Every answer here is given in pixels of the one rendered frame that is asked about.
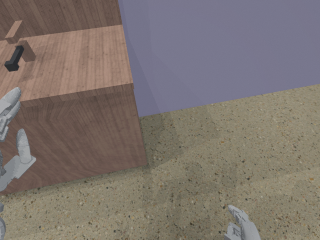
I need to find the left robot hand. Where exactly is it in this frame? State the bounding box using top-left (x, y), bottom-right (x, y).
top-left (0, 87), bottom-right (36, 192)

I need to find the right robot hand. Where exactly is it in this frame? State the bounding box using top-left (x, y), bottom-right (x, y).
top-left (224, 205), bottom-right (261, 240)

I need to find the tap lever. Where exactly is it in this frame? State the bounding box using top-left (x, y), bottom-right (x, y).
top-left (4, 45), bottom-right (24, 72)

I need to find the counter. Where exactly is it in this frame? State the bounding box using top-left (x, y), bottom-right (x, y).
top-left (0, 0), bottom-right (147, 196)

